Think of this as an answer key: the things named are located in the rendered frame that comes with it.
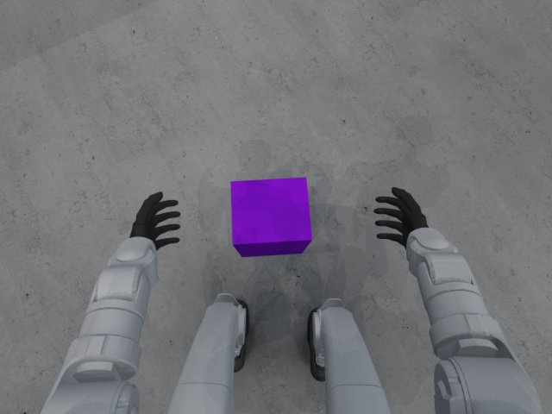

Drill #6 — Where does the robot right hand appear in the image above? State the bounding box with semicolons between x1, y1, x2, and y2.
373;187;429;249

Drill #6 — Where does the robot left upper arm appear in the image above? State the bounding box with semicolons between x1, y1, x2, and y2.
43;380;140;414

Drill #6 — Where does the left robot foot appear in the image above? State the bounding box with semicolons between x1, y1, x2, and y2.
234;300;249;373

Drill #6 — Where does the robot right upper arm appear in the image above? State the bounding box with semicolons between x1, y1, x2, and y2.
434;356;540;414

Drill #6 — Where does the robot left hand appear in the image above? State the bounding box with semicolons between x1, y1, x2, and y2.
129;191;180;251

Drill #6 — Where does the robot left forearm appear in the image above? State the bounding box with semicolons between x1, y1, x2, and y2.
40;236;159;414

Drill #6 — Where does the robot right forearm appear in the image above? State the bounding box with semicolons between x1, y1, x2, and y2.
406;228;543;414

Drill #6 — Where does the robot right thigh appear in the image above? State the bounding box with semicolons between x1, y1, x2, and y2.
312;307;392;414

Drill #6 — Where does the carton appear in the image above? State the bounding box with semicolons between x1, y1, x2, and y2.
230;177;312;257

